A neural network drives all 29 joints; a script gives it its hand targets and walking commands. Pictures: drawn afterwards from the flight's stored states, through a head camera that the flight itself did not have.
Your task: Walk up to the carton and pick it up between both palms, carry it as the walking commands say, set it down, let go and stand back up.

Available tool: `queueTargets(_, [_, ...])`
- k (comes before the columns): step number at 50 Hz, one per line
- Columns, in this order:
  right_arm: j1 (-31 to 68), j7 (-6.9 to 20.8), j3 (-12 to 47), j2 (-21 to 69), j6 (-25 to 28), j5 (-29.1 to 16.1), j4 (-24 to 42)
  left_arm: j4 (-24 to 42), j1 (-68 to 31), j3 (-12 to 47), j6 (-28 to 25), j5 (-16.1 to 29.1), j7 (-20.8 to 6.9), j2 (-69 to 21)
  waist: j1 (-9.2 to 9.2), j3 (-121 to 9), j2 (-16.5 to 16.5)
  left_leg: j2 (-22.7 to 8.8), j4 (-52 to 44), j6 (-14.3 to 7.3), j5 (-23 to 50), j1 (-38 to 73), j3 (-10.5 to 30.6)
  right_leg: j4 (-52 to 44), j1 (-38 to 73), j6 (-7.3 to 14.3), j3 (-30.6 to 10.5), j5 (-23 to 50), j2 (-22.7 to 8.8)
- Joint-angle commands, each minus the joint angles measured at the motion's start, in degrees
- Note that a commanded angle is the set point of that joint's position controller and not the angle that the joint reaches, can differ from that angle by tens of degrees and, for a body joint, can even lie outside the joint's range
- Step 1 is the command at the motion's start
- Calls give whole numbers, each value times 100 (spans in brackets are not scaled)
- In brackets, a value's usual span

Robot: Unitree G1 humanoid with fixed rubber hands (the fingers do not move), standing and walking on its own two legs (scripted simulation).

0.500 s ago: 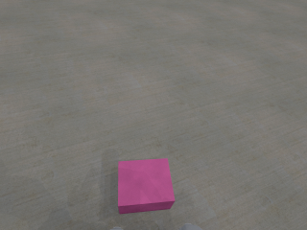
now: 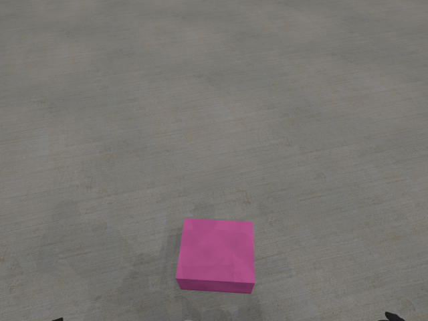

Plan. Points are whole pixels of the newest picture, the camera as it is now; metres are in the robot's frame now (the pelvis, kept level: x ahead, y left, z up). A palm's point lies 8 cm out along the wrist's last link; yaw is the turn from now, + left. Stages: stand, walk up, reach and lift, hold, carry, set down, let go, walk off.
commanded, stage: walk up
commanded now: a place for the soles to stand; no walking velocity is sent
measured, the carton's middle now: (216, 255) +0.48 +0.04 -0.66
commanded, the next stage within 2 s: none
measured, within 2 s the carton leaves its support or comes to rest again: neither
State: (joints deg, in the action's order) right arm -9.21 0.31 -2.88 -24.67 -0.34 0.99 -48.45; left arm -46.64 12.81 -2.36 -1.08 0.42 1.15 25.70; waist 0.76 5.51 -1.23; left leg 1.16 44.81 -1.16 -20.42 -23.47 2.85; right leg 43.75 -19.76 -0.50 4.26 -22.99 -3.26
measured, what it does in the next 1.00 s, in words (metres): lifts its left foot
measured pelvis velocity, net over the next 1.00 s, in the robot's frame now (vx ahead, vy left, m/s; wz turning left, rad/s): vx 0.01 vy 0.06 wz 0.05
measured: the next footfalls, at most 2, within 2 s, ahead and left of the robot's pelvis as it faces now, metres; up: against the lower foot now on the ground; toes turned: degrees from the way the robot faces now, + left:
right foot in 1.18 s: +0.01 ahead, -0.03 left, +0.00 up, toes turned +2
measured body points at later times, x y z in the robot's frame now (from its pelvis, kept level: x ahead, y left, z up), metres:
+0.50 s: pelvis +0.00 +0.02 +0.02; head +0.02 +0.03 +0.47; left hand +0.08 +0.35 -0.09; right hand +0.13 -0.29 -0.09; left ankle +0.02 +0.14 -0.71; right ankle +0.00 -0.13 -0.71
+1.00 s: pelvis +0.01 +0.06 +0.01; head +0.04 +0.07 +0.46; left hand +0.04 +0.43 -0.09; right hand +0.14 -0.28 -0.09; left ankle +0.04 +0.19 -0.71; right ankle +0.00 -0.12 -0.71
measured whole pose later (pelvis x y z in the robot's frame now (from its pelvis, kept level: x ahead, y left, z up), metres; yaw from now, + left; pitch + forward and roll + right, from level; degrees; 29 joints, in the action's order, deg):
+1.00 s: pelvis +0.01 +0.06 +0.01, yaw +3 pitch -1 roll -1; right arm -5.3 4.3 -5.7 -26.3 -2.3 3.2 -54.6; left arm -55.5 13.9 -3.0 -2.4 -1.8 2.5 28.2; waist 0.5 5.2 -0.4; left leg -2.0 36.5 -0.4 -15.2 -20.6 -0.2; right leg 38.0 -16.3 -1.2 3.0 -21.4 -8.2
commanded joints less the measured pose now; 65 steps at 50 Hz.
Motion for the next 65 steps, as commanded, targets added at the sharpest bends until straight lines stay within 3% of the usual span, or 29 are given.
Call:
queueTargets(1, [218,-43,-222,-974,-13,-24,350,233,206,-409,-251,-77,79,1620,31,-356,945,50,570,-137,-494,-383,129,-1756,337,1347,-2276,1872,-1889])
queueTargets(3, [151,30,-273,-1002,-17,-17,316,247,59,-372,-278,-115,113,1575,-74,-299,964,-84,736,-142,-895,-323,77,-1667,282,1433,-2009,2233,-1880])
queueTargets(5, [-28,89,-254,-898,13,25,176,239,-124,-319,-279,-122,113,1431,-184,-396,988,-132,-320,-194,-340,141,-197,-1255,371,1007,-1204,2581,-1377])
queueTargets(6, [-137,85,-287,-877,65,10,65,250,-260,-266,-247,-116,85,1376,-272,-574,823,-129,-851,-192,776,721,-268,-1065,101,753,-853,2240,-1103])
queueTargets(7, [-21,64,-346,-1085,85,93,73,199,-114,-215,-220,-95,65,1248,-166,-636,634,-289,-1028,-280,1386,1083,82,-857,-171,541,-686,2068,-896])
queueTargets(8, [-52,37,-315,-1168,162,104,118,286,-75,-159,-199,-70,42,1028,-127,-847,175,-874,-1399,-500,1883,1225,1091,-307,-281,265,-428,1519,-586])
queueTargets(9, [290,40,-271,-1309,203,28,146,221,38,-159,-159,-3,10,896,60,-1088,-241,-1397,-1641,-923,1750,922,1648,-216,-40,99,-283,215,-112])
queueTargets(11, [572,23,-223,-1194,190,-19,54,1,-178,-177,-128,2,-13,937,72,-864,-136,-1168,-1631,-833,1444,385,1252,-646,535,153,-342,252,-58])
queueTargets(15, [738,32,-103,-995,106,-26,-140,-269,-382,-108,-207,-72,-30,1151,-26,-458,-150,-652,-1662,-265,475,345,592,-1622,391,368,-754,467,-551])
queueTargets(19, [791,70,-86,-964,92,-46,-381,-501,-516,-51,-239,-87,-34,1084,-43,-797,144,-693,-1785,-267,825,767,620,-1861,610,272,-532,776,-487])
queueTargets(26, [856,55,-50,-959,99,-29,-736,-847,-642,0,-190,-52,-42,953,4,-911,-235,-727,-2231,-254,1203,811,629,-1919,1014,219,-350,965,-376])
queueTargets(37, [972,51,10,-850,69,-65,-1064,-1154,-888,-25,-185,-97,-55,943,-17,-801,90,-675,-2339,-105,1701,1158,435,-2455,1055,167,-372,1262,-563])
queueTargets(38, [982,200,-208,-1226,-77,149,-729,-1237,-39,-231,-246,-95,107,1461,138,-755,-188,-432,-1644,-140,1128,747,93,-2398,1396,396,-677,1033,-792])
queueTargets(40, [1211,331,-191,-918,-240,169,-408,-1193,356,-424,-284,-138,245,1890,299,-459,752,-267,-183,39,-265,-776,-206,-2882,1904,1137,-1828,869,-2003])
queueTargets(41, [1253,377,-235,-936,-278,215,-292,-1033,340,-471,-318,-181,291,1912,321,-396,704,-447,577,84,-510,-1105,100,-2935,1786,1567,-2232,983,-2417])
queueTargets(43, [968,472,-281,-944,-305,156,-229,-754,-67,-433,-368,-222,323,1687,48,-266,802,-824,352,52,-610,-894,331,-2494,1454,1448,-1551,1590,-2164])
queueTargets(45, [648,520,-361,-862,-253,176,-236,-611,-166,-399,-346,-270,258,1621,-61,-581,962,-571,-310,37,-710,101,-203,-2098,857,1192,-782,1530,-1620])
queueTargets(47, [257,468,-448,-789,-195,215,-444,-502,-336,-337,-294,-279,180,1427,-346,-585,656,-153,-1278,-22,225,1322,-576,-1438,-106,832,-343,1530,-1026])
queueTargets(48, [-96,384,-490,-947,-144,219,-498,-421,-270,-240,-247,-248,141,1179,-447,-759,346,-220,-1700,-81,388,1814,-377,-856,-397,508,-52,1168,-663])
queueTargets(49, [-190,297,-521,-1313,-89,286,-504,-327,-157,-131,-207,-187,117,763,-442,-796,-901,-1354,-2461,-386,619,1900,1115,186,-855,147,207,317,-111])
queueTargets(50, [11,253,-492,-1530,-43,197,-269,-302,-197,-120,-127,-120,142,714,-460,-879,-1120,-1818,-2825,-934,198,1549,1877,415,-898,73,-192,-1274,319])
queueTargets(51, [166,235,-481,-1594,-27,158,-244,-404,-190,-181,-82,-76,167,974,-423,-657,-900,-1840,-2801,-1146,-180,1000,1808,921,-676,175,-538,-1340,181])
queueTargets(52, [358,161,-457,-1440,-5,132,-181,-496,64,-148,-74,-29,133,995,-216,-571,-688,-1781,-2669,-1076,-286,954,1569,962,-643,208,-658,-1071,84])
queueTargets(55, [629,65,-373,-1283,-7,115,-99,-764,510,-157,-141,-30,61,932,18,-456,-1067,-1476,-2360,-856,294,472,799,-150,100,130,-267,-335,53])
queueTargets(57, [646,92,-331,-1207,-12,37,-155,-888,545,-164,-136,-96,24,883,57,-511,-792,-1389,-2090,-660,623,277,596,-1040,845,118,-46,319,296])
queueTargets(59, [639,57,-183,-863,17,-33,-166,-794,295,-115,-142,-160,29,898,103,-568,-71,-1357,-1802,-350,1059,293,509,-1935,1249,240,-698,974,-74])
queueTargets(60, [577,45,-166,-818,28,-108,-208,-710,-20,-108,-193,-202,15,1170,-57,-661,480,-836,-1530,-99,746,636,116,-2309,778,446,-1594,1351,-701])
queueTargets(61, [589,14,-163,-786,20,-122,-339,-703,-390,-86,-207,-167,-20,1275,-206,-569,534,-551,-1576,-8,230,1121,-153,-2292,338,646,-1709,1433,-898])
queueTargets(65, [611,2,-65,-816,166,-93,-638,-875,-323,9,-196,-12,-35,904,-92,-986,306,-949,-2101,-133,1758,1846,-29,-1885,713,265,-887,2519,-395])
